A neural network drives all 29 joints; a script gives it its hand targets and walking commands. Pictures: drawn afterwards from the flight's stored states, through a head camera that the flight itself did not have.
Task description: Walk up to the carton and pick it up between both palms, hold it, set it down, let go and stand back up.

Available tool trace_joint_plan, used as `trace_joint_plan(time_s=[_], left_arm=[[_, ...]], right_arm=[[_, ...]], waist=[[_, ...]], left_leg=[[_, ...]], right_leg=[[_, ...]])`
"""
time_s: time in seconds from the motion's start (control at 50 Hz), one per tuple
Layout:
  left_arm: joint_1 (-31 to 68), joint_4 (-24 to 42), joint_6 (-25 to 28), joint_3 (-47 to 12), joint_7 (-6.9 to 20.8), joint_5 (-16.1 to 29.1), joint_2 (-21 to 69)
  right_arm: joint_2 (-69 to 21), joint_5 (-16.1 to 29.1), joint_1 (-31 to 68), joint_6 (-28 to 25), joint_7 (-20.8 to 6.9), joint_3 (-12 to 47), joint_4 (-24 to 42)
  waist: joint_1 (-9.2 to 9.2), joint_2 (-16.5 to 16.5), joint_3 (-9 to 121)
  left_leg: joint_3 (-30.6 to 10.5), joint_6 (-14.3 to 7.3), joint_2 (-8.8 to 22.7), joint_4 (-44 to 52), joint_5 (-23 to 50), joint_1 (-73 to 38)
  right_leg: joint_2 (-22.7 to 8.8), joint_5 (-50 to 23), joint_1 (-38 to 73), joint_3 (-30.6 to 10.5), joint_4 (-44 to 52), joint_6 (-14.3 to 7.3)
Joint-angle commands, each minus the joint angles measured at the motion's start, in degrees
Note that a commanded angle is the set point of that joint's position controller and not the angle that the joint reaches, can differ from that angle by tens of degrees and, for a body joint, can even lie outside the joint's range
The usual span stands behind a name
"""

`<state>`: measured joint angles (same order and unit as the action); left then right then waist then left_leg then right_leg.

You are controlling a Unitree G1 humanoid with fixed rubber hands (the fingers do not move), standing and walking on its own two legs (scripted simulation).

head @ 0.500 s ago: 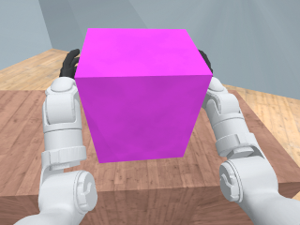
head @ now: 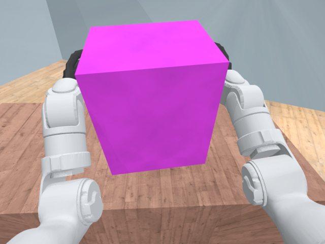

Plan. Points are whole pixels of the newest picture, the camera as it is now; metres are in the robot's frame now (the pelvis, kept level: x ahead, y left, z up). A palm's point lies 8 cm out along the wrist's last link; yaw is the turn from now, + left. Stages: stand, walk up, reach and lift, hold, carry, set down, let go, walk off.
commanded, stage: hold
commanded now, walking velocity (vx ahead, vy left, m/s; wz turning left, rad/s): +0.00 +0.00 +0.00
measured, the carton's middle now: (152, 101) +0.37 +0.00 +0.23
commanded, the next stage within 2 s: none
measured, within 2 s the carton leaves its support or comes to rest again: neither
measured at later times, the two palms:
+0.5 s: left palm (73, 83) +0.37 +0.17 +0.28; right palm (222, 72) +0.38 -0.16 +0.30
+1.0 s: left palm (68, 80) +0.36 +0.17 +0.29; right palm (220, 72) +0.37 -0.15 +0.30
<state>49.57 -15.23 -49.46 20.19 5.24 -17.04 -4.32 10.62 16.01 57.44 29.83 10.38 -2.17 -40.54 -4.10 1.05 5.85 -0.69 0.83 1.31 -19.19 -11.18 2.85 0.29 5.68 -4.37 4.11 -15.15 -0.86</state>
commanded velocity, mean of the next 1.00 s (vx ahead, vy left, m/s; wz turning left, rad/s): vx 0.00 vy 0.00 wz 0.00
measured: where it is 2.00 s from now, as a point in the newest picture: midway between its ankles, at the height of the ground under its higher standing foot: outside the picture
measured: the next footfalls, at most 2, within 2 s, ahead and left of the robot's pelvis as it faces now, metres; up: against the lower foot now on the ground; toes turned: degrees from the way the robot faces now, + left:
none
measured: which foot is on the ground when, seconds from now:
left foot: down 0.00-1.00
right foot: down 0.00-1.00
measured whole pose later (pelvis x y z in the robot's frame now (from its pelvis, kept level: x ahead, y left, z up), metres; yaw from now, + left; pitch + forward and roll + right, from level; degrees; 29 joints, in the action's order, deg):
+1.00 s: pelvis +0.00 +0.00 +0.00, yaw +1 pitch -6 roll -1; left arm 50.6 -15.3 -51.2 20.6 8.8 -18.1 -6.0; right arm 9.6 14.2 57.0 34.3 11.3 -2.5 -36.8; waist -4.3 1.3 6.3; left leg -1.4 1.2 1.6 -18.6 -11.2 1.8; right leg 0.7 5.8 -2.9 4.8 -14.3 -1.3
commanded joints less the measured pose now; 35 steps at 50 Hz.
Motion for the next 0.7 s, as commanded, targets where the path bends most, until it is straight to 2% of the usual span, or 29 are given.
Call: trace_joint_plan(time_s=[0.0,0.12,0.28,0.48,0.62,0.64,0.68], left_arm=[[37.0,2.0,3.2,-19.9,8.1,10.2,29.6],[38.3,0.1,3.5,-18.4,8.8,10.4,28.6],[37.0,1.9,3.4,-18.1,9.3,10.8,27.2],[38.7,3.9,3.5,-20.1,8.9,11.8,28.2],[39.6,1.1,3.4,-18.9,8.9,10.9,27.8],[36.4,2.6,3.1,-16.9,9.4,10.6,25.8],[36.1,3.2,2.3,-17.1,10.3,10.0,25.2]], right_arm=[[-34.9,8.0,40.0,0.2,-8.1,14.3,11.5],[-35.3,8.6,41.4,0.9,-8.0,14.0,10.6],[-35.0,10.5,40.2,1.9,-6.7,15.2,12.6],[-35.0,10.8,40.7,2.2,-6.6,15.2,14.6],[-34.3,9.5,41.2,2.6,-7.5,13.6,11.0],[-33.0,8.6,37.8,3.0,-7.5,13.7,12.8],[-32.1,8.1,37.6,3.3,-7.4,13.6,13.5]], waist=[[-0.18,-2.3,13.0],[0.24,-1.4,13.7],[-0.18,-1.0,15.4],[-0.44,-2.8,16.0],[0.05,-2.7,13.6],[0.86,-1.4,15.1],[0.11,-1.9,14.4]], left_leg=[[1.7,1.1,-4.1,4.8,6.2,10.0],[1.7,0.9,-4.3,4.4,6.9,10.6],[1.6,1.5,-4.8,2.9,11.6,8.2],[1.1,1.7,-4.5,3.2,10.2,8.6],[1.0,1.2,-3.8,4.8,6.1,10.8],[0.9,0.2,-3.0,5.5,6.1,10.7],[0.8,0.6,-3.2,5.2,7.8,10.7]], right_leg=[[3.3,-1.8,15.5,-2.8,-0.5,1.2],[3.0,-3.1,15.7,-3.3,-0.6,1.4],[3.3,-8.8,17.1,-3.3,-1.0,1.9],[3.4,-5.9,15.9,-2.9,-0.8,1.4],[3.3,-1.9,14.9,-3.1,-0.4,0.9],[3.1,-5.2,18.7,-3.5,-1.0,0.5],[2.8,-8.3,19.9,-3.3,-1.3,0.5]])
